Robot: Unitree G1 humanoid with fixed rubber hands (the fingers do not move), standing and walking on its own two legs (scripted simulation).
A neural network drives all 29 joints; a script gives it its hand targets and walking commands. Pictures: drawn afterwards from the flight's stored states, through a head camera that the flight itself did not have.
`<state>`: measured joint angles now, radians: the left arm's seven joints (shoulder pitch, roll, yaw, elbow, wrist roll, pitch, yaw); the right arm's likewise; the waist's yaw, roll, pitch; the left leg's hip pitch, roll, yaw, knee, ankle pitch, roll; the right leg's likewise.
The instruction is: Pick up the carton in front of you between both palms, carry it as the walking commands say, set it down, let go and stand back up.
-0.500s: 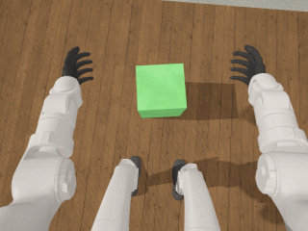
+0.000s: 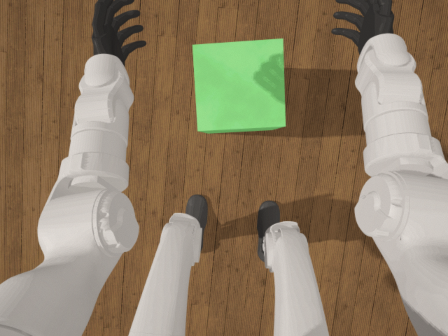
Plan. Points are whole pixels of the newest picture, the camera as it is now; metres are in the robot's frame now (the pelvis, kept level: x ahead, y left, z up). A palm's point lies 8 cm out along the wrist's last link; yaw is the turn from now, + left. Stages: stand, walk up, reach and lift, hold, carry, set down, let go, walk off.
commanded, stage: reach and lift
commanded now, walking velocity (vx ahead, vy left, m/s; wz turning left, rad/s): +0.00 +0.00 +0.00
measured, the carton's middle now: (238, 94) +0.52 +0.01 -0.51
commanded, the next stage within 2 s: none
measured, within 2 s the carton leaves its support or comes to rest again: leaves its support in 1.60 s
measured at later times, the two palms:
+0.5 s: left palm (157, 91) +0.49 +0.20 -0.37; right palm (320, 82) +0.53 -0.17 -0.37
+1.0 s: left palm (167, 89) +0.51 +0.19 -0.44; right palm (305, 84) +0.54 -0.15 -0.44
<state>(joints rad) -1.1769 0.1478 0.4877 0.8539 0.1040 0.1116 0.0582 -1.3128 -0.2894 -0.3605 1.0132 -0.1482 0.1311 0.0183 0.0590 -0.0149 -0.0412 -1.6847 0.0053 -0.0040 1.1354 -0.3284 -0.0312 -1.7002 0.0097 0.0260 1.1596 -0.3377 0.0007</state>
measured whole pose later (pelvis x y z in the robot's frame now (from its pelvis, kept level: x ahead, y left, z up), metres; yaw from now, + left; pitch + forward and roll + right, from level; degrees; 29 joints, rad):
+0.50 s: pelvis -0.06 +0.00 -0.22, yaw +1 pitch +42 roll +3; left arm -1.48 0.31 0.21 1.03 -0.20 0.15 0.15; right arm -1.60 -0.48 -0.03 1.17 0.19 0.16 -0.08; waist 0.06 0.00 0.28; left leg -2.21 -0.02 -0.01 2.01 -0.53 -0.05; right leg -2.23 0.03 0.05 2.04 -0.54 0.01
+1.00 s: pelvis -0.05 +0.01 -0.27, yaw +1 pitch +36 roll +2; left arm -1.58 0.34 0.13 1.17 -0.23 0.07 0.14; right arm -1.66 -0.45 0.01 1.25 0.22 0.09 -0.08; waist 0.05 0.01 0.44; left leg -2.24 -0.03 -0.01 2.22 -0.61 -0.04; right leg -2.24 0.03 0.04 2.24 -0.63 0.03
